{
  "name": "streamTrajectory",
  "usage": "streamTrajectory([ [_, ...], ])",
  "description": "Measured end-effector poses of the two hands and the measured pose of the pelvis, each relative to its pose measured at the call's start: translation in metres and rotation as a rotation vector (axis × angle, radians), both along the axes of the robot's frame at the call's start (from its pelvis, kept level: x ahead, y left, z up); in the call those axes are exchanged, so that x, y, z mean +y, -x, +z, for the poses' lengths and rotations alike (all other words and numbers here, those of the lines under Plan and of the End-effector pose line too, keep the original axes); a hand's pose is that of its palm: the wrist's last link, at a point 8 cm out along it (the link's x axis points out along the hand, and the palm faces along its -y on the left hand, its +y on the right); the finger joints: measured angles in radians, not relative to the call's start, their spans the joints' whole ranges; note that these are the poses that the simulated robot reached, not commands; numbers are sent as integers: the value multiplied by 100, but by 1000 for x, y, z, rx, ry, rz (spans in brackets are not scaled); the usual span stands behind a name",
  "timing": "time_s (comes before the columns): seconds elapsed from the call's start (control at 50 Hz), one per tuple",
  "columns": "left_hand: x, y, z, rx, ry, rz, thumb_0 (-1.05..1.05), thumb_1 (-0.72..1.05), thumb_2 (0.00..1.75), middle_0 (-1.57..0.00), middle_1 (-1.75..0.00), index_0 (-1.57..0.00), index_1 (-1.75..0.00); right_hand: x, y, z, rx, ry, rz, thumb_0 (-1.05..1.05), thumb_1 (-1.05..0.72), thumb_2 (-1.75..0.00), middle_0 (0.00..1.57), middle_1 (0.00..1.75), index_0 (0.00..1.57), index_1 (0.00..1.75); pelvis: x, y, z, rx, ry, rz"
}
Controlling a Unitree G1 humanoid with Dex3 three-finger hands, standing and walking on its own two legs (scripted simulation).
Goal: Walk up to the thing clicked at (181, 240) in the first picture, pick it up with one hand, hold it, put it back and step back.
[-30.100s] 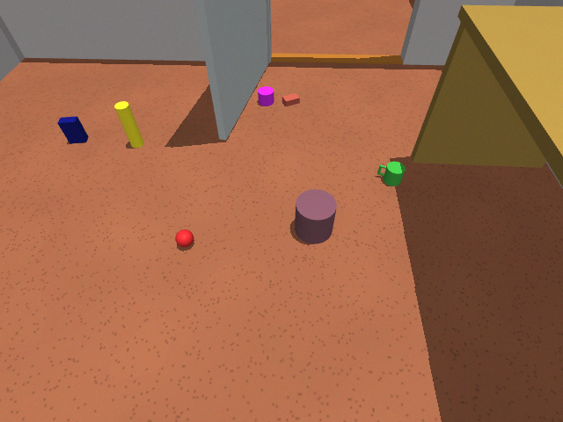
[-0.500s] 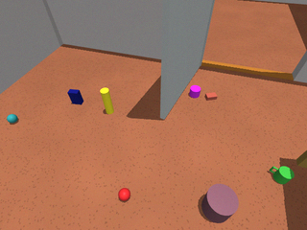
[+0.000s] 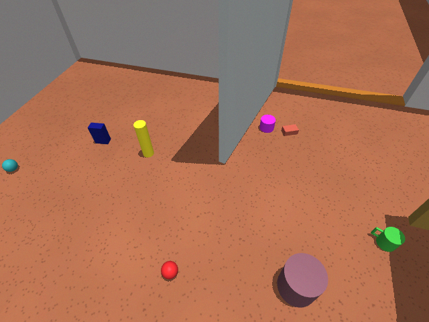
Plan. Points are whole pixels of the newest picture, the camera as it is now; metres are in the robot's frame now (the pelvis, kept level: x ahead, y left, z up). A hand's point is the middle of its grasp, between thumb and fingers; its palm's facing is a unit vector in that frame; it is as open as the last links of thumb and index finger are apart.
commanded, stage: stand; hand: left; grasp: from above
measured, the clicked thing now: (169, 269) +0.45 +0.23 -0.74
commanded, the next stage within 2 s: step back in 1.18 s
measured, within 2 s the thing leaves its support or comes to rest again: neither
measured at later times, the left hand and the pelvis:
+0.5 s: hand out of the picture +0.08 +0.24 -0.16, palm faces +0.00 -0.94 -0.33, open 7.4 cm; pelvis +0.01 -0.01 +0.00, yaw +0 degrees
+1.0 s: hand out of the picture +0.09 +0.24 -0.16, palm faces -0.01 -0.94 -0.34, open 7.4 cm; pelvis +0.01 -0.01 +0.00, yaw -1 degrees
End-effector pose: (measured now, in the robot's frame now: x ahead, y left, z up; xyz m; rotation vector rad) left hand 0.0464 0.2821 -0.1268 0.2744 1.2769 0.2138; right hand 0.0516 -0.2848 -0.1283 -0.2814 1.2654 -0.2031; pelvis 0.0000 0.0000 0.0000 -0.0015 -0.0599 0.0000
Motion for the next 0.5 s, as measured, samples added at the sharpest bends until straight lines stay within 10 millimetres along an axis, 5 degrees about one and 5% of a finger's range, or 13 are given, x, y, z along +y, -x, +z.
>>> streamTrajectory([
  [0.5, 0, -29, 5, -27, -10, -19, 0, 90, 89, -21, -30, -21, -30, -9, -18, 3, -9, 6, 4, 0, -91, -90, 21, 30, 20, 30, -6, -11, 1, 15, -1, -5],
])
